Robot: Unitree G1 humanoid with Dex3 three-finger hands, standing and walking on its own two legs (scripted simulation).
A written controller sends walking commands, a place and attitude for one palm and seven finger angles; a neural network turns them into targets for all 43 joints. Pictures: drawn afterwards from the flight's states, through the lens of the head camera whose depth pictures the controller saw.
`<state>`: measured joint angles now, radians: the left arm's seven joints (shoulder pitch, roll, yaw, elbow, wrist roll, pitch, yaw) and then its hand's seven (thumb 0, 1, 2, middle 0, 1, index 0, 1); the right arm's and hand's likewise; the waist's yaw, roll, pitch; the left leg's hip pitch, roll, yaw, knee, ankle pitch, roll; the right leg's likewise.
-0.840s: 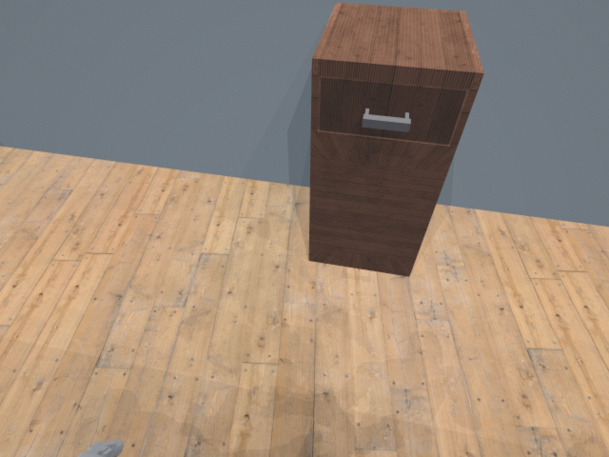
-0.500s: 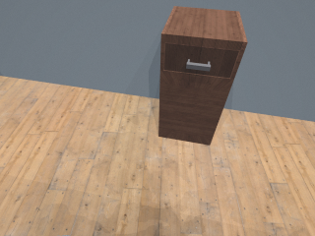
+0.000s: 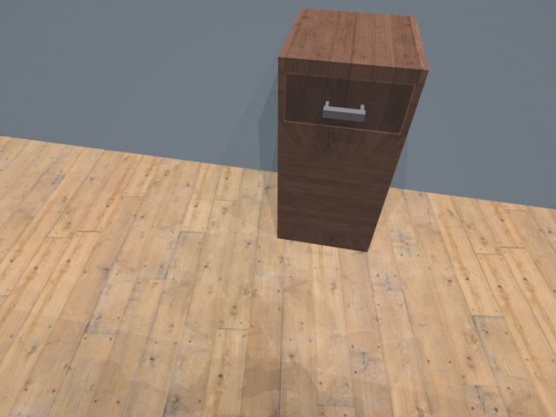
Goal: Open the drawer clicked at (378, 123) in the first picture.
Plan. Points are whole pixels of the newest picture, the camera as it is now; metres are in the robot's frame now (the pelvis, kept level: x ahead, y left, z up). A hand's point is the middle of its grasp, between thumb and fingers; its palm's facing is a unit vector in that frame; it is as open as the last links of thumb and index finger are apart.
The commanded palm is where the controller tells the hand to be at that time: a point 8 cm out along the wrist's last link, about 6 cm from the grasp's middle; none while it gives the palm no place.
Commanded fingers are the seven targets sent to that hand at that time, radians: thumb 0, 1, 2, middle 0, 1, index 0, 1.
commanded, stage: look at it before walking up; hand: left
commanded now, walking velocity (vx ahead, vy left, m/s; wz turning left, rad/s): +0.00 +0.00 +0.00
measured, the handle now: (344, 109) +0.96 -0.15 -0.06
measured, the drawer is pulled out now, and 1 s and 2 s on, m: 0.00 0.00 0.00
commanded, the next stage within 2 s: walk to a spot facing it in 0.60 s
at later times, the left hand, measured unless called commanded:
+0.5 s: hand out of the picture +0.07 +0.25 -0.15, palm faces -0.03 -0.94 -0.33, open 7.4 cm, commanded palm none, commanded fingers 0.00 0.90 0.90 -0.20 -0.30 -0.20 -0.30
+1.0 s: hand out of the picture +0.07 +0.22 -0.17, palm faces -0.12 -0.95 -0.28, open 7.4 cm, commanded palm none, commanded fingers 0.00 0.90 0.90 -0.20 -0.30 -0.20 -0.30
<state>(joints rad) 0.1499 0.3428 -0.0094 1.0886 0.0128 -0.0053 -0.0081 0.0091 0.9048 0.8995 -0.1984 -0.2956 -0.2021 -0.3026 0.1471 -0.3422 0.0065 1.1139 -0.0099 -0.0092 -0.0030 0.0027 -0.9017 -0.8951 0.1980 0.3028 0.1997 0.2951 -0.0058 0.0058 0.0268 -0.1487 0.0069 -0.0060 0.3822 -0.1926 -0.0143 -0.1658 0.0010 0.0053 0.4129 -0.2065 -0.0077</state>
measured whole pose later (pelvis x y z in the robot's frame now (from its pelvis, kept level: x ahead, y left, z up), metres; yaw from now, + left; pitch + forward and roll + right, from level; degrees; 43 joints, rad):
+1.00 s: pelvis +0.00 +0.00 -0.01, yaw -7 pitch -1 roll +1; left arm 0.22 0.28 0.02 1.00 0.02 0.05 -0.01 0.01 0.91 0.90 -0.20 -0.30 -0.20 -0.30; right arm 0.15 -0.26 -0.02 1.00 -0.01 0.02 -0.02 0.00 -0.90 -0.90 0.20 0.30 0.20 0.29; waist 0.01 -0.01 0.06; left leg -0.24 0.05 0.10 0.54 -0.29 -0.02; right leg -0.31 0.05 0.11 0.59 -0.26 -0.01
